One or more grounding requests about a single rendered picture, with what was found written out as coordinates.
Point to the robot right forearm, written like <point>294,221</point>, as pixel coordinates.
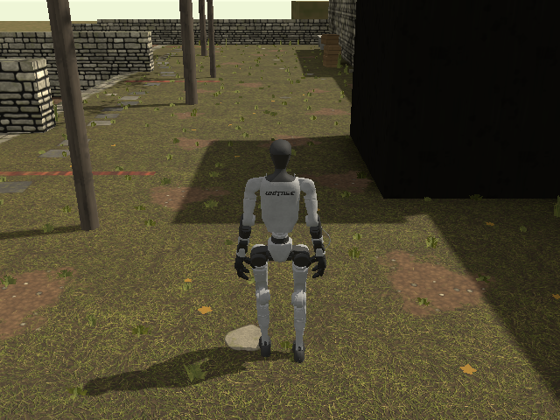
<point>317,239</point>

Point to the robot left forearm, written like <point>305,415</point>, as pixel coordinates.
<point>243,239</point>

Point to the left robot upper arm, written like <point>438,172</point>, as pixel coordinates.
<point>249,201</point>

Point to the right robot hand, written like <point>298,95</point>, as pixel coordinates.
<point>320,267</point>

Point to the right robot upper arm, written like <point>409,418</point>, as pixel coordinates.
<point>310,200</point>

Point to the left robot foot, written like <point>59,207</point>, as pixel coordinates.
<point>265,350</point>

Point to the robot foot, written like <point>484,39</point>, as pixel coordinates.
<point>265,350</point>
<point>299,356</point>

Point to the left robot hand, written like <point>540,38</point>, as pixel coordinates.
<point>238,265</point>

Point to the right robot foot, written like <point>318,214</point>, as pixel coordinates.
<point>299,356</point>

